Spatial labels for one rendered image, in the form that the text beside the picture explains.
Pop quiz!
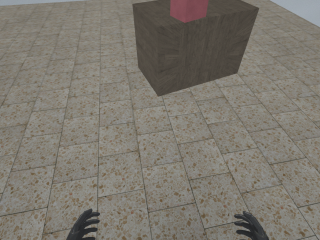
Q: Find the carton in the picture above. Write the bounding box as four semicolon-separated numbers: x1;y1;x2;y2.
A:
170;0;209;23

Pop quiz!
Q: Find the pedestal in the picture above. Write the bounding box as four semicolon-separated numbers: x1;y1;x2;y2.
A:
132;0;259;97

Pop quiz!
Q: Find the robot right hand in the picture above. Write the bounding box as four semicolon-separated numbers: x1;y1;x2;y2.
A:
234;211;269;240

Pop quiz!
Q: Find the robot left hand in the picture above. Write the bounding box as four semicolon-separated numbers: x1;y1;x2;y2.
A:
66;208;100;240

